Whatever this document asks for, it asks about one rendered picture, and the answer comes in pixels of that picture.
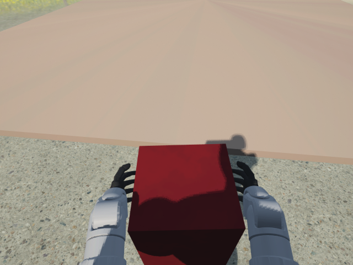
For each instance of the right robot forearm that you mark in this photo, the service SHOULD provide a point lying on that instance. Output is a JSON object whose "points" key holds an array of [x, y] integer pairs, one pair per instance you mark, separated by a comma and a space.
{"points": [[267, 229]]}

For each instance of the left robot forearm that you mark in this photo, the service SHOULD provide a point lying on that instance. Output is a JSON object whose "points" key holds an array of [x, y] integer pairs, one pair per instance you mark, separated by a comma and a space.
{"points": [[106, 233]]}

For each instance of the left robot hand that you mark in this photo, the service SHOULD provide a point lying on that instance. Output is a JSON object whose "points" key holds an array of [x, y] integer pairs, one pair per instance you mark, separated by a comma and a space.
{"points": [[121, 176]]}

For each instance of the carton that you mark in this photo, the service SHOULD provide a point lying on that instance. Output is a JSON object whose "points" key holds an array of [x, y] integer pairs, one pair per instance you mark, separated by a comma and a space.
{"points": [[185, 208]]}

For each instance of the right robot hand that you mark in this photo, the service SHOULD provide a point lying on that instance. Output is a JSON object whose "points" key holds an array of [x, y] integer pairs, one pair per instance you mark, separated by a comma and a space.
{"points": [[248, 178]]}

